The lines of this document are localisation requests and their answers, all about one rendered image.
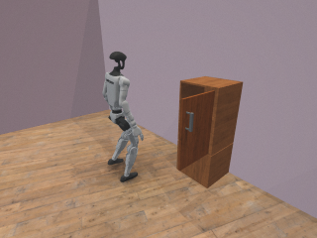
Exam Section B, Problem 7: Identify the left robot shin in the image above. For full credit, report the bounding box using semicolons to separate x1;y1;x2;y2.
112;132;129;161

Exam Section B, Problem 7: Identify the robot right hand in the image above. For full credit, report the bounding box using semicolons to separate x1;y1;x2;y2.
132;126;144;145

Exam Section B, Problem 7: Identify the handle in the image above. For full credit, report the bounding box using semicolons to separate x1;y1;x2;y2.
185;111;194;132

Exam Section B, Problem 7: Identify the cupboard door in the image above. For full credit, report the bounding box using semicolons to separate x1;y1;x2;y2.
178;90;215;171

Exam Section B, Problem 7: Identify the robot left forearm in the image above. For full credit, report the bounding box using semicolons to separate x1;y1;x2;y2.
104;96;113;110

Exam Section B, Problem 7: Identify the robot right forearm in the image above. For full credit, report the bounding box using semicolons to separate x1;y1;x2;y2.
122;101;137;129

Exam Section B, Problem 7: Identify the right robot upper arm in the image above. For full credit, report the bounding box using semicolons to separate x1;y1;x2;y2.
119;76;130;108

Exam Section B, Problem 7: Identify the humanoid robot torso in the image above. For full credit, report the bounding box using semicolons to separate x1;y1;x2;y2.
106;73;126;125

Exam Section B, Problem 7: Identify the left robot upper arm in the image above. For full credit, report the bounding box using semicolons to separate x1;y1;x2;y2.
102;72;110;97

